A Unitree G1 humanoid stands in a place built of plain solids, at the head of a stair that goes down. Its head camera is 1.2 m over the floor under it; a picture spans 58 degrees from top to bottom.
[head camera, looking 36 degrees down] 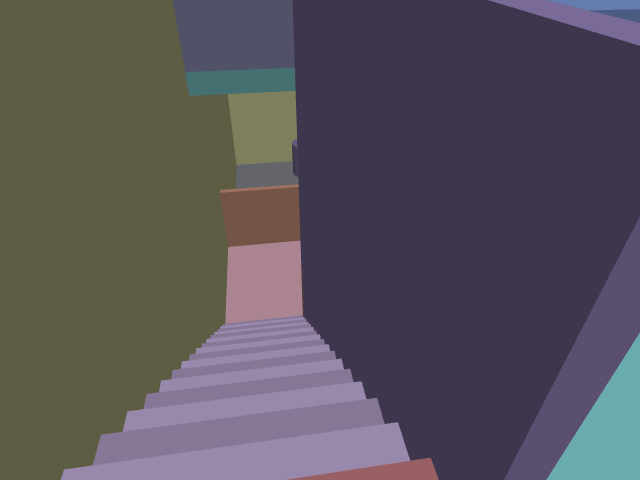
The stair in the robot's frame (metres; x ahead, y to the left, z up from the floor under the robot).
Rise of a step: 0.20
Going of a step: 0.23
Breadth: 1.10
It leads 8 degrees to the left of straight ahead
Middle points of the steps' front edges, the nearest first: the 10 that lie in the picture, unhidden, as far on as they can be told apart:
0.77 0.27 -0.20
1.00 0.31 -0.40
1.23 0.34 -0.60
1.46 0.37 -0.80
1.69 0.41 -1.01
1.92 0.44 -1.21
2.15 0.48 -1.41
2.38 0.51 -1.61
2.61 0.55 -1.81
2.83 0.58 -2.01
